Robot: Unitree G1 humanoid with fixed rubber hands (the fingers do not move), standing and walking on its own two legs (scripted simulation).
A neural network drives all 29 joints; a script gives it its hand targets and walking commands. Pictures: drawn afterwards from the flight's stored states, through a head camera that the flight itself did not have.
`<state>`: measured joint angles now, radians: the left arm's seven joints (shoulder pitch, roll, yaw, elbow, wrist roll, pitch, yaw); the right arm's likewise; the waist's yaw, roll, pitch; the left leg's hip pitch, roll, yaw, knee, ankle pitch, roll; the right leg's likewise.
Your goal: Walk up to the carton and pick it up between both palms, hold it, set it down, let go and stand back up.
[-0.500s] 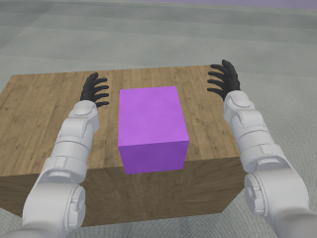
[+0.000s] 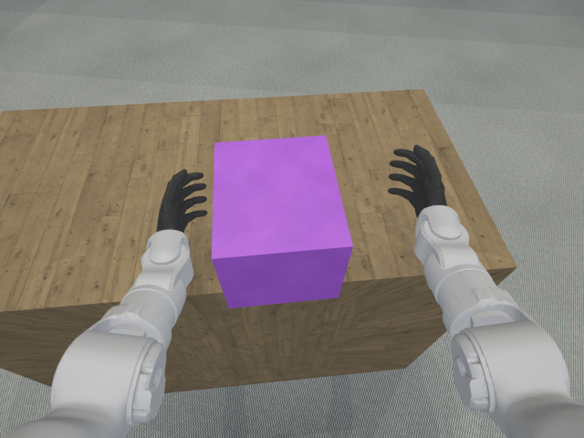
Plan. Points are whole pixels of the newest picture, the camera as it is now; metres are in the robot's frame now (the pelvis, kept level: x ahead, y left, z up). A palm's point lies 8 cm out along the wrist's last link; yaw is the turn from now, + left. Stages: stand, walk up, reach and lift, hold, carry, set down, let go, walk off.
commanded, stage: reach and lift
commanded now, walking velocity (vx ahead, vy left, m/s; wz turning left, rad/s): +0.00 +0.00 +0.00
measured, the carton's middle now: (277, 221) +0.45 +0.01 +0.01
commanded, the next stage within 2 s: none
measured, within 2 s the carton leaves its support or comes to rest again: leaves its support in 0.92 s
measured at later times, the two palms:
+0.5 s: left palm (191, 221) +0.44 +0.14 +0.04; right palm (375, 208) +0.44 -0.13 +0.05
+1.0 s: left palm (197, 241) +0.39 +0.12 +0.05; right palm (389, 231) +0.39 -0.14 +0.06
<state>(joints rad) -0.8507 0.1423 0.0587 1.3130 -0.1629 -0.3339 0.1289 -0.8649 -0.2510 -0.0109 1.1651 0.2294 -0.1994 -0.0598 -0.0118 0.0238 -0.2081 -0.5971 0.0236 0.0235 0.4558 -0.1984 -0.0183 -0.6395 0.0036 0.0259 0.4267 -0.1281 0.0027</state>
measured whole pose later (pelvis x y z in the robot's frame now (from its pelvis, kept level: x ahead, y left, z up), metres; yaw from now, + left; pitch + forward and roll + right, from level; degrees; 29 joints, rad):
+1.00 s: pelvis +0.00 +0.00 +0.00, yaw +0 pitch +11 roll +0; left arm -0.80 -0.06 0.48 1.26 0.29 -0.30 0.18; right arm -0.75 0.06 -0.54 1.09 -0.40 -0.30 -0.07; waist -0.01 0.02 -0.13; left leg -0.43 0.02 0.02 0.46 -0.22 -0.02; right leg -0.47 0.00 0.03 0.43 -0.15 0.01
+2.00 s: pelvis +0.00 +0.00 +0.01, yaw +0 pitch +9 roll +0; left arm -0.80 -0.07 0.49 1.19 0.33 -0.33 0.17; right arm -0.76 0.07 -0.57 1.07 -0.42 -0.41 -0.07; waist -0.01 0.02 -0.11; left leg -0.39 0.02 0.02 0.46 -0.23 -0.02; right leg -0.43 0.00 0.02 0.43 -0.16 0.01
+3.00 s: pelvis -0.03 +0.01 +0.01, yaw +0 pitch -3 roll +0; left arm -0.80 -0.03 0.32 0.93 0.21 0.20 0.15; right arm -0.81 0.04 -0.32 0.97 -0.10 0.03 -0.14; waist -0.01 0.02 -0.09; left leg -0.18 0.02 0.02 0.46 -0.23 -0.01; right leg -0.21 0.00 0.02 0.41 -0.14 0.01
